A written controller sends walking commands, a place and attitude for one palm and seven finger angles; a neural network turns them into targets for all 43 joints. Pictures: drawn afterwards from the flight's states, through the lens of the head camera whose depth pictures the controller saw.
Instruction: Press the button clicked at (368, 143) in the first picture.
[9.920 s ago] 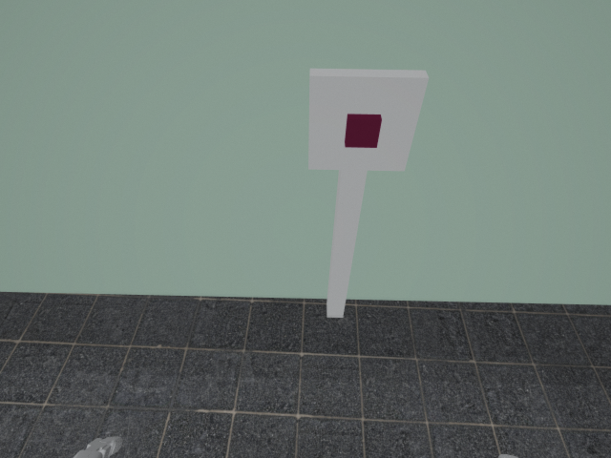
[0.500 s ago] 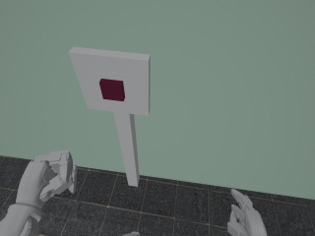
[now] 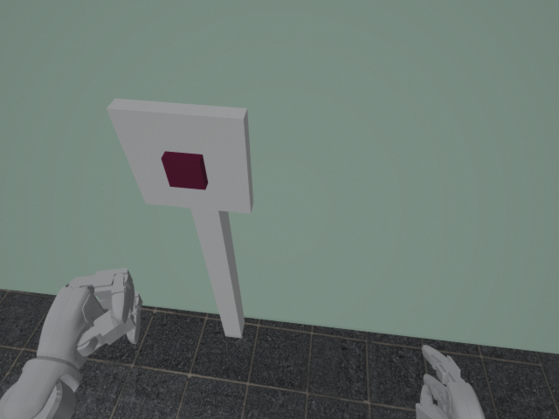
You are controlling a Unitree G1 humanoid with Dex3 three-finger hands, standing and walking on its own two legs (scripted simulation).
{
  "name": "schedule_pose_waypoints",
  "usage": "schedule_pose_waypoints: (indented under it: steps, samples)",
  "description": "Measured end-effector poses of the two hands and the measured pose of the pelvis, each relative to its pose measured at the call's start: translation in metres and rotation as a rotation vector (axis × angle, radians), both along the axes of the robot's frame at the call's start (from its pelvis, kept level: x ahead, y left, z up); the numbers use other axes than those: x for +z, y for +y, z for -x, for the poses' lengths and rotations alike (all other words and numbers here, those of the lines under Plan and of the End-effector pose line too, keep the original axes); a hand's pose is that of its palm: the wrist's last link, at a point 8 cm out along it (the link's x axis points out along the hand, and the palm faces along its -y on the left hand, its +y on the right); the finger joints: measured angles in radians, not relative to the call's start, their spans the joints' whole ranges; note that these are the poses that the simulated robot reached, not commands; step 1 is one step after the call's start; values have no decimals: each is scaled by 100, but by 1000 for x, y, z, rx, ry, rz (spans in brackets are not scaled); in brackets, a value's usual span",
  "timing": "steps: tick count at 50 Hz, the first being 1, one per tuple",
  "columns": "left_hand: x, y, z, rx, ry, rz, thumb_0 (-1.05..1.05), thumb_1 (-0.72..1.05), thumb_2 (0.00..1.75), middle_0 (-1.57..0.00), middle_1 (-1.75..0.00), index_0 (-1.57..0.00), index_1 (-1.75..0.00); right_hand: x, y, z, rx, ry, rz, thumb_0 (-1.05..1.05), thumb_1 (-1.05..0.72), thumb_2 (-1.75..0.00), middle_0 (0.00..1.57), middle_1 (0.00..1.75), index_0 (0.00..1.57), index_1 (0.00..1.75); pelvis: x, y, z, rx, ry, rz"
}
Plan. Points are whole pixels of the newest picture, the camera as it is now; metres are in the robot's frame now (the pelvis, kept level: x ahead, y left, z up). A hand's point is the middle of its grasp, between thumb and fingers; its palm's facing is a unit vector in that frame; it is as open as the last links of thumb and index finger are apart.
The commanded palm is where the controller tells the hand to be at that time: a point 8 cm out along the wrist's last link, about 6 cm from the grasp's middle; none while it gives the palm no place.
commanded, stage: raise the hand and make a fist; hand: left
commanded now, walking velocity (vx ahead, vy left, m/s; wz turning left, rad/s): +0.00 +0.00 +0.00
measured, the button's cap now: (186, 169) +0.49 +0.19 +0.09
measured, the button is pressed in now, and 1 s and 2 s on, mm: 0 0 0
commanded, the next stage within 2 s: aim a knuckle at the button in 0.02 s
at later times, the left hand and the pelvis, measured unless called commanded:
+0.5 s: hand (152, 274) +0.29 +0.19 +0.08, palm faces -0.06 -1.00 -0.04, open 3.1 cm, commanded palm +0.26 +0.25 +0.08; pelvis +0.00 -0.02 +0.00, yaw +0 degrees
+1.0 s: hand (176, 244) +0.35 +0.18 +0.06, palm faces -0.08 -1.00 -0.01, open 3.1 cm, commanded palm +0.33 +0.24 +0.07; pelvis +0.00 +0.00 +0.00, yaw -1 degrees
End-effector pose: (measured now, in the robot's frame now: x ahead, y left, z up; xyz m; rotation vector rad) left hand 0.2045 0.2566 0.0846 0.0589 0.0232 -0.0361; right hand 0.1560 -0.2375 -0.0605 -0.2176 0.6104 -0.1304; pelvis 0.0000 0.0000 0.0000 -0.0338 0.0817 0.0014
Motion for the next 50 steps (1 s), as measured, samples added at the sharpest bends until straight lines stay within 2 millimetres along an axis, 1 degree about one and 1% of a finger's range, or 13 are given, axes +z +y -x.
schedule_pose_waypoints:
  steps: [7, 12, 17, 24, 27, 31, 38, 41, 46, 50]
  samples:
    - [7, -5, 3, 9, -32, -6, 2, 90, 89, -130, -150, -130, -150, -3, -4, 1, 2, -3, -17, 2, -90, -90, 21, 30, 20, 30, 0, -8, 2, 2, -5, -4]
    - [2, -7, -2, 8, -13, -5, 2, 90, 90, -130, -150, -130, -150, -7, -10, 3, 2, 8, -14, 2, -90, -90, 21, 30, 20, 30, -1, -13, 4, 7, -4, -6]
    - [-4, -5, -23, 6, -9, 3, 2, 90, 90, -130, -150, -130, -150, -13, -18, 8, -9, 46, 5, 1, -90, -90, 21, 30, 20, 30, -2, -17, 7, 9, 1, -7]
    - [0, -8, -60, -23, -29, 17, 2, 90, 90, -130, -150, -130, -150, -16, -29, 19, -58, 88, 15, 2, -90, -90, 21, 30, 20, 30, -1, -18, 2, -7, 20, -13]
    - [-2, -9, -69, -30, -12, 24, 2, 90, 90, -130, -150, -130, -150, -17, -32, 22, -76, 101, 13, 2, -90, -90, 21, 30, 20, 30, 0, -17, -2, -16, 27, -16]
    - [-9, -7, -74, -16, 10, 32, 2, 90, 89, -130, -150, -130, -150, -17, -33, 25, -90, 122, 14, 2, -90, -90, 21, 30, 20, 30, 1, -15, -6, -25, 36, -21]
    - [-14, 0, -83, 9, -16, 34, 2, 90, 90, -130, -150, -130, -150, -21, -28, 23, -82, 160, 25, 1, -90, -90, 21, 30, 20, 30, -2, -10, -7, -19, 46, -15]
    - [-14, -5, -92, -13, -31, 36, 2, 90, 90, -130, -150, -130, -150, -24, -24, 22, -76, 168, 24, 1, -90, -90, 21, 30, 20, 30, -3, -6, -5, -14, 51, -11]
    - [-15, -19, -112, -54, -24, 45, 2, 90, 90, -130, -150, -130, -150, -27, -15, 22, -74, 180, 12, 1, -90, -90, 21, 30, 20, 30, -4, -2, -4, -15, 62, -11]
    - [-20, -21, -127, -41, -4, 49, 2, 90, 90, -130, -150, -130, -150, -29, -10, 27, -80, 199, 0, 1, -90, -90, 21, 30, 20, 30, -4, 0, -3, -23, 69, -14]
